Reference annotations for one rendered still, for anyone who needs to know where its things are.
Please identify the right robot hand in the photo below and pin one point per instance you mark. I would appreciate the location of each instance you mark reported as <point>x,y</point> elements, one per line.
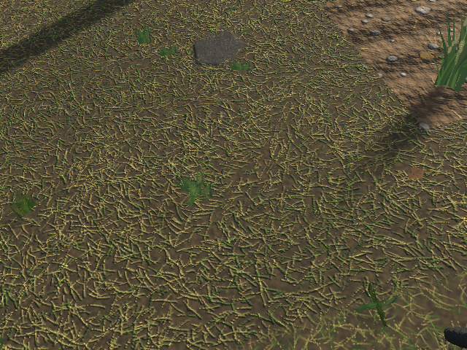
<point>456,336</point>

